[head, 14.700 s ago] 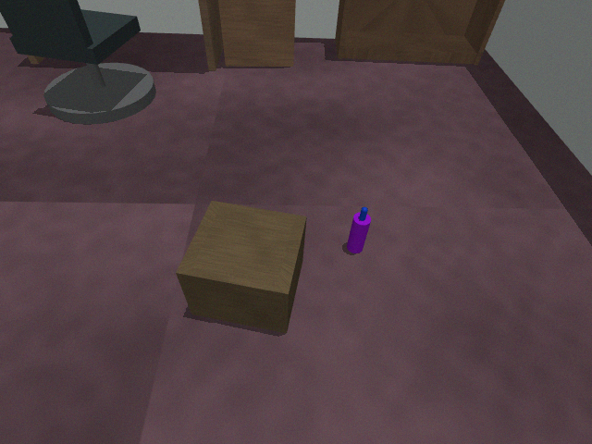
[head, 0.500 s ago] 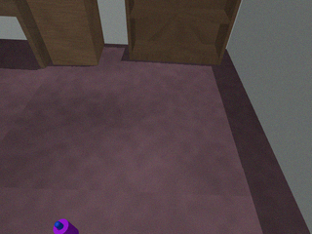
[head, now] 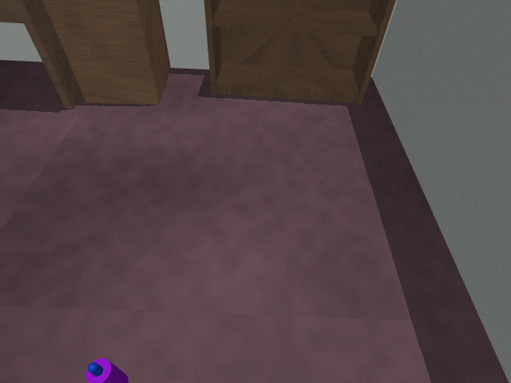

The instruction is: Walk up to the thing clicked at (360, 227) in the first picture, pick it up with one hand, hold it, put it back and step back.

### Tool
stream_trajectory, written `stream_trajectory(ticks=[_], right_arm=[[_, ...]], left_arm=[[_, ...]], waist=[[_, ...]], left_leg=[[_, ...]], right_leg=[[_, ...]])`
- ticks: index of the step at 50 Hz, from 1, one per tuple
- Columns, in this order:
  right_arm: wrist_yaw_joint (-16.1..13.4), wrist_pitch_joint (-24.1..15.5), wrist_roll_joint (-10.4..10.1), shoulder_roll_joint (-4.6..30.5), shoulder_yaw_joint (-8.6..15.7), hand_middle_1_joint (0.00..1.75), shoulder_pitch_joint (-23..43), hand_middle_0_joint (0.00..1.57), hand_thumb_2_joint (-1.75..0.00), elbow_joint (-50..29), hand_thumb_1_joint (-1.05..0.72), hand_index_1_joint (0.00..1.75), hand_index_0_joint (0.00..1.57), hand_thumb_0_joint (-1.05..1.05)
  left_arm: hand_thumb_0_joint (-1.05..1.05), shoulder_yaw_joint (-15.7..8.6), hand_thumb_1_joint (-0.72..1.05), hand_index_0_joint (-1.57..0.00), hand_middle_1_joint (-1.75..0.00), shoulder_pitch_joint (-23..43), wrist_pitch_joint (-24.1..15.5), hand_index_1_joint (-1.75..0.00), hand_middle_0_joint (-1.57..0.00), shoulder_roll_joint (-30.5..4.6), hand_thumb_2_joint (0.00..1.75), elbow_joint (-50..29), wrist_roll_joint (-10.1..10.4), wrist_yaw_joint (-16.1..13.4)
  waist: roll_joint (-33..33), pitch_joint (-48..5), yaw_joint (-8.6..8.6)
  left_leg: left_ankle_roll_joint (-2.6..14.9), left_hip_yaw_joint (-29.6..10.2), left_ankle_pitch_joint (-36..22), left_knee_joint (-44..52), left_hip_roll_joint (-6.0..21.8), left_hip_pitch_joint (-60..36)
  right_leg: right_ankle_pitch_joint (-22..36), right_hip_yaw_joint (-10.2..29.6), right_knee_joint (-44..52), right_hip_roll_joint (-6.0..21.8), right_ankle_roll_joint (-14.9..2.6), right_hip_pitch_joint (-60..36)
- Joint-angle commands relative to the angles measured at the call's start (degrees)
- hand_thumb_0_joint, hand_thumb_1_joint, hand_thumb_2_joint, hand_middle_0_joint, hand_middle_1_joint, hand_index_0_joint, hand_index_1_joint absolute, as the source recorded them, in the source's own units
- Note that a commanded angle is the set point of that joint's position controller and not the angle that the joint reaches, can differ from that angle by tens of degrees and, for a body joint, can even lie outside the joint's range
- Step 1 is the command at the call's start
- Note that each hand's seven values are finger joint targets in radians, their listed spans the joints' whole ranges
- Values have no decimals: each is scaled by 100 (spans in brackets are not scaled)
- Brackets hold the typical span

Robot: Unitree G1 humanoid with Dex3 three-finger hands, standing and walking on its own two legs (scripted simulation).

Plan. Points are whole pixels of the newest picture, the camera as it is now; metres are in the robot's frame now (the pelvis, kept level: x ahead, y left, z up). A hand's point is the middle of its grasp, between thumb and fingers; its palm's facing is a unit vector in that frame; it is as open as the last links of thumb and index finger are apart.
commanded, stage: stand
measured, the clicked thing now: (105, 375) +0.27 +0.45 -0.66
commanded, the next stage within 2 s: walk up in 1.36 s
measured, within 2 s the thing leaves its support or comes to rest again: neither
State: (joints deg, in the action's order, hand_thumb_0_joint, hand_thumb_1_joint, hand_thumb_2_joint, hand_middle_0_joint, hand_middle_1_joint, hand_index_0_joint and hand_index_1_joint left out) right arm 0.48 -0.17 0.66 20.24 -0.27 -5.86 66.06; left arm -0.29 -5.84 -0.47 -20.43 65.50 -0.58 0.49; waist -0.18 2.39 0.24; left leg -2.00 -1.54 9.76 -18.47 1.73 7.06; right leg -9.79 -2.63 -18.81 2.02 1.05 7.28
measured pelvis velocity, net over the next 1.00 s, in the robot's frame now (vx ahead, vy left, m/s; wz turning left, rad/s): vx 0.01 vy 0.00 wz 0.00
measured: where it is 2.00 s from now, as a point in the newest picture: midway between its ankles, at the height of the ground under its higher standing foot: outside the picture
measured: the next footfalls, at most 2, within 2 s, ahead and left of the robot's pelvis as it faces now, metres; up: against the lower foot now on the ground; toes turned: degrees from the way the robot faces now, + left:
left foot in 1.96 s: +0.36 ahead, +0.08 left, +0.00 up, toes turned +3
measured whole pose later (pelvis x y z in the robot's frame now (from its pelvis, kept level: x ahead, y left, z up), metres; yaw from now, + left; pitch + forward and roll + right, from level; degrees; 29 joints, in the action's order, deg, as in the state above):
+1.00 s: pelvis +0.01 +0.00 +0.00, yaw +0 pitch -2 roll +0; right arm 0.3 0.0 0.6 20.2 -0.5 -6.0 64.7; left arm -0.3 -6.2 -0.5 -20.3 65.0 -0.6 0.3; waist 0.1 2.5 0.3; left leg -1.7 -1.3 10.8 -18.4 1.6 6.1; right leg -10.4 -2.4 -18.0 2.2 1.4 6.1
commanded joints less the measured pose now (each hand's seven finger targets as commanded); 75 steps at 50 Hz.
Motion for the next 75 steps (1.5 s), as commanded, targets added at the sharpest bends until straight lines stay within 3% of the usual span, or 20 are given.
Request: stream_trajectory(ticks=[1,8,11,30,42,48,62,67,68,69,70,71,72,73,74,75], right_arm=[[-84,-161,-19,1228,194,30,224,20,-90,-294,-90,30,20,0],[-87,-139,-26,1240,211,30,269,20,-90,-313,-90,30,20,0],[-79,-142,-26,1242,215,30,303,20,-90,-357,-90,30,20,0],[-87,-134,-18,1261,209,30,301,20,-90,-389,-90,30,20,0],[-97,-130,-24,1263,216,30,227,20,-90,-417,-90,30,20,0],[-97,-121,-24,1212,195,30,181,20,-90,-423,-90,30,20,0],[-102,-146,-16,1251,210,30,190,20,-90,-456,-90,30,20,0],[-106,-144,-14,1246,220,30,172,20,-90,-443,-90,30,20,0],[25,-232,80,1695,569,30,-261,20,-90,-733,-90,30,20,0],[79,-241,135,1746,625,30,-281,20,-90,-710,-90,30,20,0],[100,-246,138,1756,673,30,-246,20,-90,-790,-90,30,20,0],[125,-249,145,1790,715,30,-288,20,-90,-878,-90,30,20,0],[136,-269,138,1825,766,30,-376,20,-90,-920,-90,30,20,0],[137,-303,152,1943,842,30,-441,20,-90,-980,-90,30,20,0],[140,-327,159,1967,870,30,-557,20,-90,-1065,-90,30,20,0],[152,-334,168,1974,889,30,-560,20,-90,-1155,-90,30,20,0]], left_arm=[[0,-216,90,-20,-30,250,-111,-30,-20,-1263,90,-334,41,-57],[0,-213,90,-20,-30,215,-110,-30,-20,-1264,90,-325,17,-70],[0,-212,90,-20,-30,230,-137,-30,-20,-1258,90,-345,15,-76],[0,-224,90,-20,-30,204,-104,-30,-20,-1218,90,-337,16,-68],[0,-221,90,-20,-30,138,-123,-30,-20,-1223,90,-374,1,-80],[0,-232,90,-20,-30,163,-111,-30,-20,-1261,90,-369,10,-87],[0,-232,90,-20,-30,127,-105,-30,-20,-1232,90,-404,0,-87],[0,-227,90,-20,-30,139,-100,-30,-20,-1234,90,-405,0,-89],[0,-564,90,-20,-30,-143,-174,-30,-20,-1688,90,-764,-96,86],[0,-597,90,-20,-30,-160,-176,-30,-20,-1647,90,-718,-141,129],[0,-608,90,-20,-30,47,-177,-30,-20,-1557,90,-863,-164,180],[0,-600,90,-20,-30,207,-162,-30,-20,-1408,90,-999,-162,228],[0,-571,90,-20,-30,319,-182,-30,-20,-1266,90,-1109,-152,255],[0,-585,90,-20,-30,333,-188,-30,-20,-1277,90,-1191,-160,263],[0,-605,90,-20,-30,293,-215,-30,-20,-1340,90,-1263,-138,288],[0,-633,90,-20,-30,257,-228,-30,-20,-1377,90,-1296,-122,330]], waist=[[-19,-398,-20],[26,-401,-5],[35,-508,-15],[-56,-353,13],[-2,-483,-1],[-10,-378,-24],[-46,-497,8],[28,-392,-20],[52,-953,-12],[-136,-538,7],[-280,-49,-62],[-492,420,-118],[-758,721,-157],[-844,698,-210],[-846,480,-252],[-895,367,-238]], left_leg=[[202,-393,-718,340,559,66],[229,-380,-709,304,563,-20],[250,-354,-988,201,581,-117],[242,-366,-650,326,562,-6],[262,-343,-1019,194,573,-146],[243,-356,-824,281,559,-34],[264,-343,-1164,259,597,-131],[253,-342,-996,299,585,-112],[696,-377,2009,-99,365,-237],[810,-664,2985,0,496,161],[929,-949,3277,127,649,358],[1077,-1263,3361,358,902,344],[1252,-1632,3131,621,1265,106],[1514,-1964,2735,764,1594,-182],[1641,-2109,2767,889,1722,-351],[1622,-2067,2970,959,1708,-189]], right_leg=[[448,503,273,602,-179,-218],[474,501,301,608,-177,-171],[830,495,276,634,-174,-258],[434,487,324,601,-171,-221],[883,466,291,633,-179,-306],[674,474,303,624,-171,-301],[971,460,226,642,-173,-395],[746,478,287,626,-177,-310],[-1928,323,-284,276,-416,-387],[-2756,425,-601,306,-481,176],[-2789,433,-921,291,-500,872],[-2416,237,-1254,192,-429,1515],[-1654,-17,-1709,41,-346,1974],[-1529,99,-1971,117,-322,2276],[-1890,325,-2095,242,-313,2326],[-2067,432,-2099,303,-299,2140]])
